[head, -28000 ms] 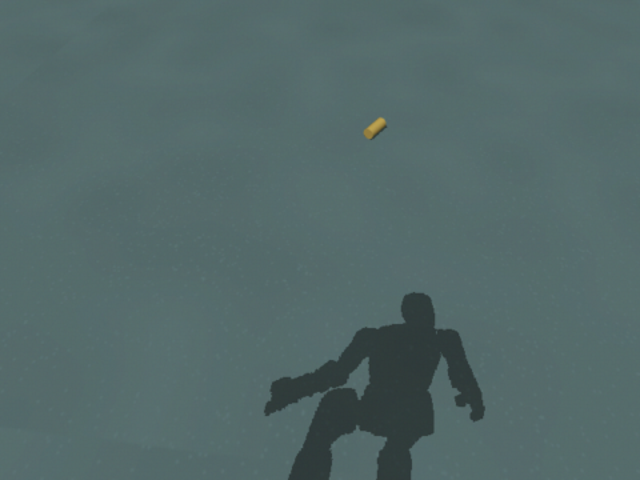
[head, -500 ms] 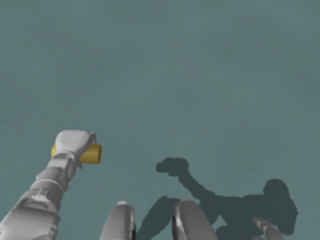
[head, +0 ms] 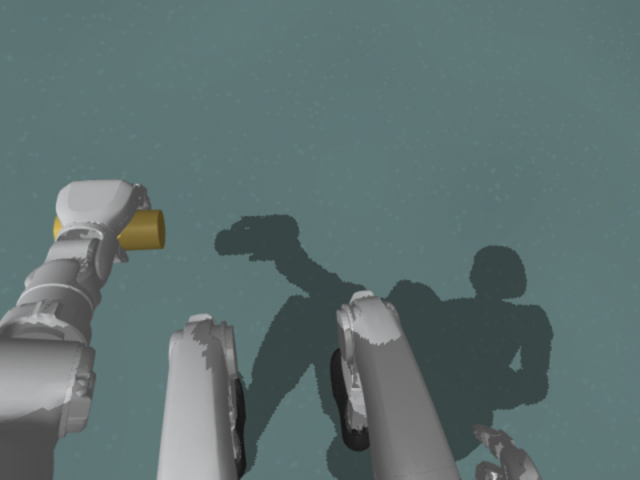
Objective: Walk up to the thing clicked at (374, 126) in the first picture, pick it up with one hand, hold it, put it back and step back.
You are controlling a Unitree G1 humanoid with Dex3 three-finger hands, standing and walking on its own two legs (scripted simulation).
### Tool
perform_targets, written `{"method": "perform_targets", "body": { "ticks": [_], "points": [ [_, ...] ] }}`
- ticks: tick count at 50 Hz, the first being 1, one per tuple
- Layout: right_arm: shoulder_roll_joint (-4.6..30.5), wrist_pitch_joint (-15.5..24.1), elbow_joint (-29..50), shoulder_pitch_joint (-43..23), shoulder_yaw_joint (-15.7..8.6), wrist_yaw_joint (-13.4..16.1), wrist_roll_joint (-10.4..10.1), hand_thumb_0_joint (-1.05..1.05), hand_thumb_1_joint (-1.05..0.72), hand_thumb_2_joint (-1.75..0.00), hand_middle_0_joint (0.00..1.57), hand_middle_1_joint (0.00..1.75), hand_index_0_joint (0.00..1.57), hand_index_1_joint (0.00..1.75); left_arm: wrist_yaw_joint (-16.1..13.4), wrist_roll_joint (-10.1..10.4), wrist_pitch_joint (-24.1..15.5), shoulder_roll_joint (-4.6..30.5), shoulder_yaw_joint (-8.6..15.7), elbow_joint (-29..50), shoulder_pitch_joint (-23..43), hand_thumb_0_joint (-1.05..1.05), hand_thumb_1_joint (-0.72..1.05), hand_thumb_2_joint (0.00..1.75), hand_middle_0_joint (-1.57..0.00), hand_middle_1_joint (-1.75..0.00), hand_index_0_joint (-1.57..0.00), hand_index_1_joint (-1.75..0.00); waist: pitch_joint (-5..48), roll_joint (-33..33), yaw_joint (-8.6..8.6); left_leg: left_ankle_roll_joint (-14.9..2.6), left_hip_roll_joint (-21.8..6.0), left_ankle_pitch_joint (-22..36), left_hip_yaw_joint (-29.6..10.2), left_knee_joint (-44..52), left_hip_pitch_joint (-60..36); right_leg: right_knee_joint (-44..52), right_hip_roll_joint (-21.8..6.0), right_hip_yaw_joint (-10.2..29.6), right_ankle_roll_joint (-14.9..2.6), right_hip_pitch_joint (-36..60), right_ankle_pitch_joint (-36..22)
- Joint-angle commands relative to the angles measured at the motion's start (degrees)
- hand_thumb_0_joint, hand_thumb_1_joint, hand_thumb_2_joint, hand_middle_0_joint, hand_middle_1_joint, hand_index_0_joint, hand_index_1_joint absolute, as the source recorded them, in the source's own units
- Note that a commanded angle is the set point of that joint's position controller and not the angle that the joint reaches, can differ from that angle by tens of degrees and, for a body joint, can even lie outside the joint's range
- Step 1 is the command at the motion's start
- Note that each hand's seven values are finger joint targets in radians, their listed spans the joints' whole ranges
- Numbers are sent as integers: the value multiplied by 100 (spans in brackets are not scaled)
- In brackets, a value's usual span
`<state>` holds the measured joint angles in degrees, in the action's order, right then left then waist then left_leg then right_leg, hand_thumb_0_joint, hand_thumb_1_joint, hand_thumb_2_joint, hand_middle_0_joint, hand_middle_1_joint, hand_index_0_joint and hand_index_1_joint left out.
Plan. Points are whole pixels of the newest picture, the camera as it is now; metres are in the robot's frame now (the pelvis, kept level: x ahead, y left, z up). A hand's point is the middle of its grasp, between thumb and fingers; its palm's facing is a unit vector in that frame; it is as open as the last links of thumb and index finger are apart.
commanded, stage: crouch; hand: left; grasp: from above
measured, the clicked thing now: (113, 231) +0.44 +0.23 -0.18
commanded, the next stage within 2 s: lower in 1.02 s
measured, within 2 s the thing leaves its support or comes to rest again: neither
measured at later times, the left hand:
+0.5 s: hand (132, 233) +0.46 +0.23 -0.26, palm faces -0.51 -0.01 -0.86, open 8.6 cm
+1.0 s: hand (141, 232) +0.48 +0.23 -0.31, palm faces -0.49 +0.00 -0.87, open 8.5 cm
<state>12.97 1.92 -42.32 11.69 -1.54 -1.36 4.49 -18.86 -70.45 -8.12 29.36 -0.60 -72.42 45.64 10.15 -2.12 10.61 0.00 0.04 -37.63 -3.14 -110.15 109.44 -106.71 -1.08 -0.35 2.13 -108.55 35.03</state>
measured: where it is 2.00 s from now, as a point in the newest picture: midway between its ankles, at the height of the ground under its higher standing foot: (293, 430)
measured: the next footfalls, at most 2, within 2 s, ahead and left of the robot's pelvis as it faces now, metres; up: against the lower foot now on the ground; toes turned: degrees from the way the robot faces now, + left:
none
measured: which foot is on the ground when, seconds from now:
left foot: down 0.00-1.00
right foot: down 0.00-1.00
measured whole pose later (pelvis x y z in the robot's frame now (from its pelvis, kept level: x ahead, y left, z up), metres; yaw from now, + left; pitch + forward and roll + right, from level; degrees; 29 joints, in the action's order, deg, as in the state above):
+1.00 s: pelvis -0.01 +0.00 -0.13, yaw -3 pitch +36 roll -7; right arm 15.4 3.2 -41.6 11.1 3.8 -7.3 8.1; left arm -22.3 -75.0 -11.6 41.0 4.6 -85.3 58.0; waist 2.3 0.1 16.1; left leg 0.7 0.7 -40.3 -6.7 -134.6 130.7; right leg -129.0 -0.1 -2.4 2.6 -128.7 36.6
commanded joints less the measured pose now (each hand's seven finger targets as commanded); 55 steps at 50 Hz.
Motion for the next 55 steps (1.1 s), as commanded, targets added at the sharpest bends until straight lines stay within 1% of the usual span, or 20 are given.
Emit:
{"method": "perform_targets", "body": {
  "ticks": [1,5,7,8,12,14,16,18,22,28,30,33,36,37,40,42,46,47,53,55],
  "points": [
    [1321,186,205,981,-430,8,62,0,-90,-90,20,30,20,30,-519,-60,-97,1663,344,1217,2710,0,80,64,-115,-48,-116,-47,4112,-1267,87,-41,124,837,72,1072,-2806,851,129,-376,-456,1461,-702],
    [1394,205,143,1119,-398,-105,124,0,-90,-90,20,30,20,30,-605,-133,-22,1833,473,959,2675,0,78,67,-114,-48,-115,-48,4320,-1341,133,-59,111,1513,126,613,-2739,502,103,-389,-430,1360,-1238],
    [1371,207,154,1182,-401,-156,155,0,-90,-90,20,30,20,30,-591,-122,-6,1712,409,916,2772,0,78,66,-115,-48,-115,-48,4377,-1369,212,-72,98,1742,137,415,-2738,383,107,-405,-413,1343,-1432],
    [1383,204,151,1192,-385,-177,153,0,-90,-90,20,30,20,30,-601,-121,11,1828,471,871,2715,0,79,66,-115,-47,-116,-47,4319,-1419,141,-60,95,1760,131,401,-2697,305,111,-415,-428,1279,-1426],
    [1339,167,218,1170,-377,-269,168,0,-91,-90,20,30,20,30,-536,-91,31,1751,445,697,2550,0,82,65,-117,-49,-117,-48,4074,-1337,176,-81,100,1569,193,212,-2234,150,130,-432,-412,1310,-1384],
    [1429,145,219,1151,-396,-286,162,0,-90,-90,20,30,20,30,-499,-99,39,1988,558,656,2615,0,83,67,-118,-48,-118,-47,4101,-1312,166,-102,106,1553,195,82,-2104,47,136,-449,-403,1205,-1391],
    [1400,123,235,1160,-393,-324,162,0,-91,-90,20,30,20,30,-438,-81,20,1815,435,602,2679,0,82,66,-116,-50,-117,-49,4058,-1340,236,-98,93,1547,185,-19,-2088,-38,155,-465,-408,1093,-1352],
    [1411,122,222,1186,-385,-347,170,0,-91,-90,20,30,20,30,-408,-72,-13,1834,443,451,2704,0,82,66,-115,-51,-117,-50,3801,-1267,313,-102,99,1431,174,-107,-1874,-108,151,-488,-400,969,-1279],
    [1455,94,176,1173,-344,-365,182,0,-91,-90,20,30,20,30,-390,-118,-135,1947,435,419,2921,0,78,66,-113,-50,-114,-49,3774,-1265,350,-103,112,1263,176,-269,-1654,-279,185,-515,-404,783,-1150],
    [1552,119,140,1245,-256,-432,230,0,-91,-90,20,30,20,30,-488,-252,-281,2247,589,112,3073,0,77,60,-112,-49,-113,-47,3606,-1441,409,-69,116,1179,118,-396,-1522,-568,152,-599,-425,439,-1042],
    [1562,130,145,1230,-243,-457,245,0,-91,-90,20,30,20,30,-515,-289,-312,2193,538,135,3211,0,78,62,-113,-49,-114,-48,3623,-1648,469,-39,96,1132,77,-430,-1650,-681,153,-639,-446,215,-977],
    [1586,128,133,1215,-199,-477,256,0,-91,-90,20,30,20,30,-608,-328,-340,2427,622,234,3424,0,79,61,-113,-49,-115,-48,3894,-1800,390,-43,114,1147,103,-541,-1659,-808,183,-661,-464,226,-1003],
    [1580,134,142,1285,-134,-507,295,0,-91,-90,20,30,20,30,-644,-339,-322,2411,622,-64,3277,0,83,65,-117,-51,-118,-50,3739,-1563,493,-97,133,1066,173,-687,-1309,-813,188,-655,-421,382,-1010],
    [1610,134,121,1231,-124,-495,292,0,-90,-90,20,30,20,30,-673,-352,-320,2623,706,-25,3431,0,84,62,-116,-50,-118,-48,3679,-1576,473,-109,125,974,162,-707,-1240,-837,198,-665,-430,272,-935],
    [1608,148,114,1224,-68,-492,310,0,-91,-90,20,30,20,30,-695,-325,-331,2613,675,-91,3499,0,79,61,-114,-48,-115,-47,3605,-1702,514,-118,135,853,202,-766,-1043,-876,207,-666,-427,264,-862],
    [1614,156,107,1236,-15,-502,338,0,-90,-90,20,30,20,30,-675,-358,-322,2583,629,-362,3323,0,81,59,-114,-48,-116,-47,3369,-1444,592,-141,133,735,188,-842,-857,-874,222,-700,-406,245,-760],
    [1663,159,84,1227,26,-504,317,0,-91,-90,20,30,20,30,-669,-339,-341,2826,702,-205,3469,0,80,62,-115,-47,-115,-47,3607,-1596,490,-141,121,940,189,-979,-890,-995,233,-683,-410,309,-972],
    [1670,163,107,1261,45,-521,333,0,-91,-90,20,30,20,30,-665,-351,-337,2787,682,-320,3379,0,81,61,-115,-48,-116,-47,3517,-1591,569,-138,122,936,174,-1000,-839,-1022,228,-712,-402,309,-968],
    [1710,155,107,1290,97,-550,339,0,-91,-90,20,30,20,30,-634,-335,-360,2673,602,-413,3287,0,83,60,-118,-46,-118,-46,3266,-1559,641,-132,108,989,127,-1113,-761,-1105,232,-773,-393,153,-1047],
    [1702,150,105,1248,106,-558,341,0,-91,-90,20,30,20,30,-635,-365,-372,2782,630,-311,3303,0,83,60,-118,-45,-119,-45,3366,-1689,568,-112,109,1018,126,-1097,-792,-1171,252,-794,-417,190,-1046]
  ]
}}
